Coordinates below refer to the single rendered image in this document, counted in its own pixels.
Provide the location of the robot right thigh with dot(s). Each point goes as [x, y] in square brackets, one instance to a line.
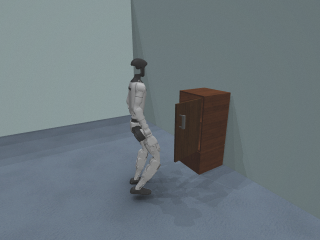
[140, 136]

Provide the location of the right robot foot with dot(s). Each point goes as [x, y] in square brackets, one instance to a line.
[142, 191]

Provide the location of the right robot forearm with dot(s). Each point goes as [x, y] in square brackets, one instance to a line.
[142, 122]

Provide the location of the right robot hand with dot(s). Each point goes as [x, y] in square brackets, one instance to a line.
[151, 141]

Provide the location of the handle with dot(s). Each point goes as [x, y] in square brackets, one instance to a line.
[183, 123]

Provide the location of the right robot upper arm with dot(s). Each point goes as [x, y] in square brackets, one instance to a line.
[139, 93]

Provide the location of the cupboard door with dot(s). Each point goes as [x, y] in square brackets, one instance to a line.
[186, 141]

